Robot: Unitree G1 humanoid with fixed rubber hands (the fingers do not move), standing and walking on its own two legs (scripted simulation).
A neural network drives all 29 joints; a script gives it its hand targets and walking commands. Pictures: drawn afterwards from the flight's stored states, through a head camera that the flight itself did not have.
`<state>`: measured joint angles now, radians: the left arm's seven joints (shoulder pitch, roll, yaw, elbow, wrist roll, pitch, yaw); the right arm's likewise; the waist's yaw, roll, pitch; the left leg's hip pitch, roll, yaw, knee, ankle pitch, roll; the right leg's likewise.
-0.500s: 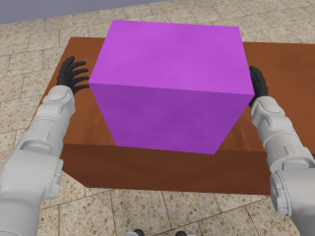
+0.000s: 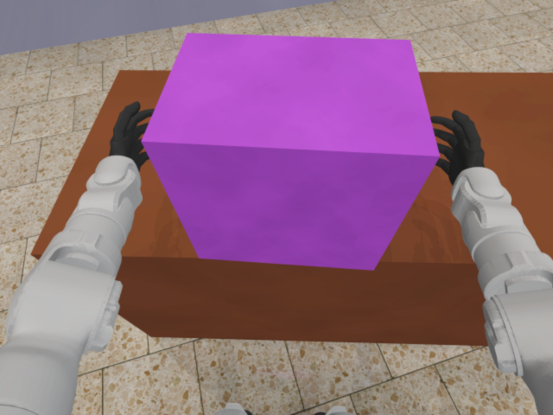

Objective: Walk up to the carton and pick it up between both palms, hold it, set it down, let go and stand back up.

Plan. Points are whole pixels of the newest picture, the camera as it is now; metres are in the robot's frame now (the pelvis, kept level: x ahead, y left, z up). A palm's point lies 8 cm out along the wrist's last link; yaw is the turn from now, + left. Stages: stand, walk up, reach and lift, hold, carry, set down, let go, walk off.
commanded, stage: reach and lift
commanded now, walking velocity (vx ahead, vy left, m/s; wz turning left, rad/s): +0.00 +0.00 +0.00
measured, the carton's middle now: (290, 164) +0.47 +0.00 +0.06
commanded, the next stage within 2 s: none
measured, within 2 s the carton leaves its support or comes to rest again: leaves its support in 1.74 s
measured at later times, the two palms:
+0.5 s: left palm (150, 164) +0.45 +0.21 +0.08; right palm (421, 170) +0.45 -0.19 +0.07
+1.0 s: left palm (152, 158) +0.45 +0.21 +0.09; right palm (424, 167) +0.44 -0.20 +0.08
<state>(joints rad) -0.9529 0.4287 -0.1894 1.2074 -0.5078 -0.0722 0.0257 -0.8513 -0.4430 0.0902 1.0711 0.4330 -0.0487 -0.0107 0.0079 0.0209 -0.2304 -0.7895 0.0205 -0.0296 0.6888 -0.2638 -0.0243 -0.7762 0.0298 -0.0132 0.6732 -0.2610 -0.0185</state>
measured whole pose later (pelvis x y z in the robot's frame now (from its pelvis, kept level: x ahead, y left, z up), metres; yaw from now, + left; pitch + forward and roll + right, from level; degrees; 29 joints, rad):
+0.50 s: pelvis +0.00 +0.00 +0.00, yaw +1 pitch +22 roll -2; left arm -0.94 0.32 -0.13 1.20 -0.38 -0.12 0.06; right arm -0.88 -0.27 -0.04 1.14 0.31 -0.09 -0.08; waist 0.00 0.02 -0.24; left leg -0.81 0.03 -0.06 0.68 -0.25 -0.03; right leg -0.77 0.04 -0.05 0.62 -0.24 -0.02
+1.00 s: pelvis +0.00 +0.00 +0.01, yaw +1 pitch +20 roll -2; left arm -0.99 0.31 -0.14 1.26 -0.37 -0.12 0.07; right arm -0.90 -0.27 -0.05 1.16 0.30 -0.07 -0.09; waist -0.01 0.00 -0.22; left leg -0.76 0.03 -0.05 0.65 -0.25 -0.03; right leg -0.73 0.04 -0.04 0.60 -0.23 -0.02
